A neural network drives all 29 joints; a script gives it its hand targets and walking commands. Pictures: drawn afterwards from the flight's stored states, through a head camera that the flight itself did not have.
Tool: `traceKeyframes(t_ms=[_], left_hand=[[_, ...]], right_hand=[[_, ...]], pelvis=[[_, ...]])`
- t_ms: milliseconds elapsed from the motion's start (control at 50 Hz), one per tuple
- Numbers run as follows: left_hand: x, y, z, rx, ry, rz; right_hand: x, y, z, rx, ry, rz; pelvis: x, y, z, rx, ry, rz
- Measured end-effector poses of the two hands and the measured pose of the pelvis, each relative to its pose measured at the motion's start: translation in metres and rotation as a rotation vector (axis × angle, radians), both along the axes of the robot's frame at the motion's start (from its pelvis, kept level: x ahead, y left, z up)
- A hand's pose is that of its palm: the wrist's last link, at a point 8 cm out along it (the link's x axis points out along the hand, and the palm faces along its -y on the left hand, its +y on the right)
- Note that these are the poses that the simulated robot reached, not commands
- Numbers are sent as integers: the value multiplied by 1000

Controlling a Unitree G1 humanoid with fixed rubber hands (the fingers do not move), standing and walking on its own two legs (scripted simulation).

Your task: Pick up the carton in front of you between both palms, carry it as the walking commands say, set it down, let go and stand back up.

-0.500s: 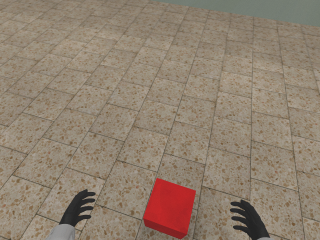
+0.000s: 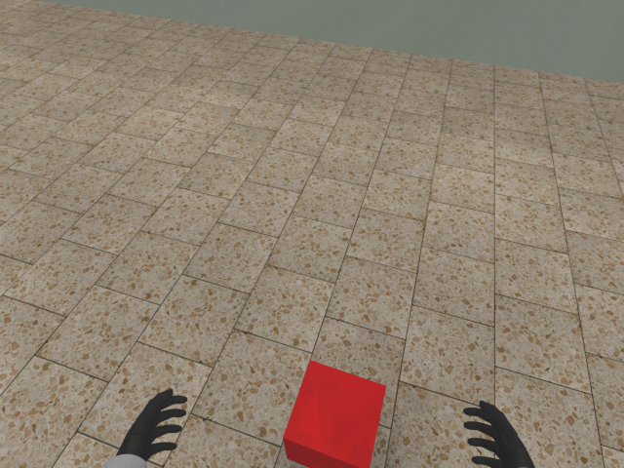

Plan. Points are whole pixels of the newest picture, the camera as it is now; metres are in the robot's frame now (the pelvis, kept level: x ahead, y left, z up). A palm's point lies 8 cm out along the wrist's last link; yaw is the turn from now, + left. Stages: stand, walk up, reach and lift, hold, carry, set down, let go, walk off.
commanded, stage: stand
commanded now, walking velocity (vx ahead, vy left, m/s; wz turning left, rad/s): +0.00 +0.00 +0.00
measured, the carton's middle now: (334, 424) +0.35 -0.06 -0.65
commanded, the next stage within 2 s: none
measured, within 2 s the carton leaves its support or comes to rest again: neither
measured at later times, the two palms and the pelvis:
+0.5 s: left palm out of the picture +0.09 +0.28 -0.09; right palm out of the picture +0.12 -0.30 -0.11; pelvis +0.00 -0.02 +0.00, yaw +2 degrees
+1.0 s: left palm out of the picture +0.08 +0.29 -0.09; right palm out of the picture +0.09 -0.31 -0.11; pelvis -0.01 -0.02 +0.00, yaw +2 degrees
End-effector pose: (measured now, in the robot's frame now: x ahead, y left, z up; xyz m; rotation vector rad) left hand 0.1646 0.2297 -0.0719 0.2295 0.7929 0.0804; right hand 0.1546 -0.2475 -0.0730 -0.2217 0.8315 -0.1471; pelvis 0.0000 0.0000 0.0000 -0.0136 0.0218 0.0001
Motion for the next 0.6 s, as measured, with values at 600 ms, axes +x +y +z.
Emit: traceKeyframes(t_ms=[600], left_hand=[[-69,49,-19,148,237,147]], right_hand=[[-29,-57,-34,-119,185,44]], pelvis=[[1,-16,-1,10,-33,39]])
